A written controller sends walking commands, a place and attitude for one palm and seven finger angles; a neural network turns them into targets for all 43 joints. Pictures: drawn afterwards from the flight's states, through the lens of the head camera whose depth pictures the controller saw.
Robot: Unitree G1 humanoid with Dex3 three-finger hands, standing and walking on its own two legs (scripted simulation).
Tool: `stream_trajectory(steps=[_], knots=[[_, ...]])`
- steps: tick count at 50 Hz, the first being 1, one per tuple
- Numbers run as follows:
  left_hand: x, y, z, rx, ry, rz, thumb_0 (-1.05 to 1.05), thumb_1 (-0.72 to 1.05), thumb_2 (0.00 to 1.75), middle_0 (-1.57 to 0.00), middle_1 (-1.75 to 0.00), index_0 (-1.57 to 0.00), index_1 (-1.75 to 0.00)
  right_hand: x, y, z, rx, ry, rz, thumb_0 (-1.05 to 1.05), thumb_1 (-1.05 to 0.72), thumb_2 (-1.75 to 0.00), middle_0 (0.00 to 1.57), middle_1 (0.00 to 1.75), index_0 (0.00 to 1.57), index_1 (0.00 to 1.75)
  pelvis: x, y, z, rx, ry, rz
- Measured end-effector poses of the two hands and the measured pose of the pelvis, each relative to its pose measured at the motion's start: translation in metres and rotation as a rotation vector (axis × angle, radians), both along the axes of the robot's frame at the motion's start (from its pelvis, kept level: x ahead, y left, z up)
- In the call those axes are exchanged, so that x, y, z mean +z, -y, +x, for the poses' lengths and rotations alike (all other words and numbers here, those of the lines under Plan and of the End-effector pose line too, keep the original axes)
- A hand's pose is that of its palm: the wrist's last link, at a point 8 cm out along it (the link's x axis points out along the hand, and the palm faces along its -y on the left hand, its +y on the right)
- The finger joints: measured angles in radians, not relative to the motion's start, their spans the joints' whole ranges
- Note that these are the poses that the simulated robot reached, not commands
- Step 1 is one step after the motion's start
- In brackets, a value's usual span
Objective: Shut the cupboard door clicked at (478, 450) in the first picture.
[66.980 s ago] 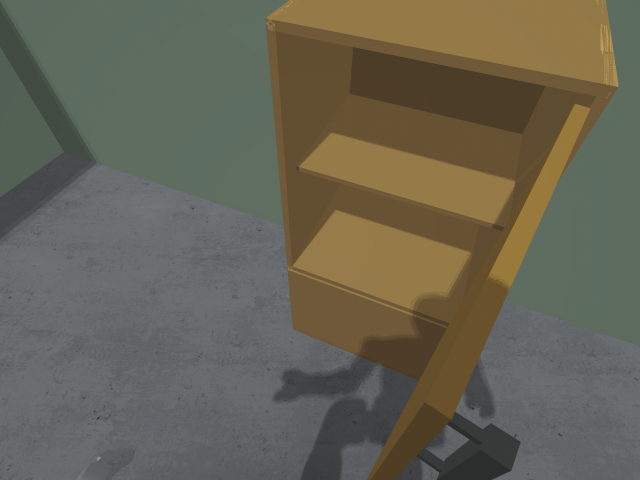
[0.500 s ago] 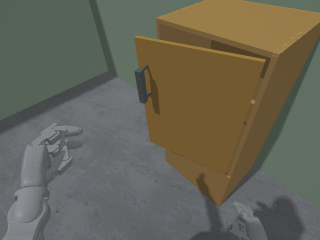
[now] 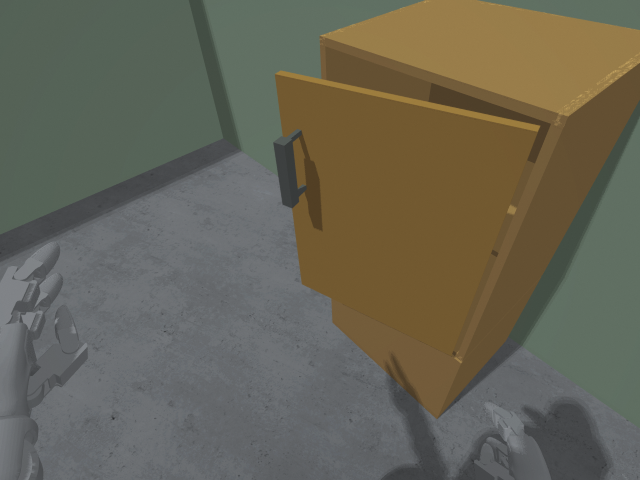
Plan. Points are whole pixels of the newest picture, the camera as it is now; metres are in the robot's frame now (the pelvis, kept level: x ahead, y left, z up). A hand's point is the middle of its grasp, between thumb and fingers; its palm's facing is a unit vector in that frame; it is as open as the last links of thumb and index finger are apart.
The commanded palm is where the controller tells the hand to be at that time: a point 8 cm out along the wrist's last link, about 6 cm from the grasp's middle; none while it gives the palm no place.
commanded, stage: draw the hand back to the body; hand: left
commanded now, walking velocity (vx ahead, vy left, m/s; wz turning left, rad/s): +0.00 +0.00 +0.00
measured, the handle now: (293, 168) +0.66 +0.14 +0.04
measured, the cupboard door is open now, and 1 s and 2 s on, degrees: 16 16 16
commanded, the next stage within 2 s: step back with the hand held close in 0.08 s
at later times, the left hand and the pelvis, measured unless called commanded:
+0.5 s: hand (69, 349) +0.19 +0.27 +0.14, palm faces +0.34 -0.80 -0.49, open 7.4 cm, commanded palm +0.13 +0.32 +0.17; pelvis -0.02 +0.02 -0.01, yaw -2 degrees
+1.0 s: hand out of the picture +0.07 +0.30 +0.16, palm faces +0.47 -0.75 -0.46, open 7.4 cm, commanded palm +0.01 +0.34 +0.17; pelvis -0.12 +0.03 -0.02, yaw +2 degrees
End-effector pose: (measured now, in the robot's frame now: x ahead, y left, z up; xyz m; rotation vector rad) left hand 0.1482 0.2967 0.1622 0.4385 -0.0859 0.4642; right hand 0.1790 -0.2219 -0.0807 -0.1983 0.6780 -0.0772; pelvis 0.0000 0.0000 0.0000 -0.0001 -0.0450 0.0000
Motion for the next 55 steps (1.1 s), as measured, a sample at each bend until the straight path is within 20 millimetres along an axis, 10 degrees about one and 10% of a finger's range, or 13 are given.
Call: stream_trajectory(steps=[27, 39, 55], knots=[[0.009, -0.021, 0.0, -0.137, -0.018, 0.128, 0.02, 0.88, 0.9, -0.21, -0.3, -0.21, -0.3, -0.001, 0.003, -0.038, -0.138, -0.081, -0.058, 0.01, -0.9, -0.9, 0.2, 0.3, 0.2, 0.3, -0.007, -0.027, -0.022, -0.03, -0.065, -0.018], [0.01, -0.055, -0.054, -0.08, 0.077, 0.17, 0.01, 0.89, 0.9, -0.21, -0.3, -0.21, -0.3, -0.001, -0.024, -0.09, -0.101, -0.052, -0.07, 0.01, -0.9, -0.9, 0.2, 0.3, 0.2, 0.3, -0.015, -0.044, -0.071, -0.007, -0.055, -0.035], [0.023, -0.037, -0.141, -0.05, 0.222, 0.206, 0.02, 0.88, 0.9, -0.21, -0.3, -0.21, -0.31, -0.014, -0.023, -0.152, -0.011, -0.064, -0.077, 0.01, -0.9, -0.9, 0.21, 0.3, 0.2, 0.3, -0.023, -0.028, -0.135, 0.05, -0.033, -0.035]])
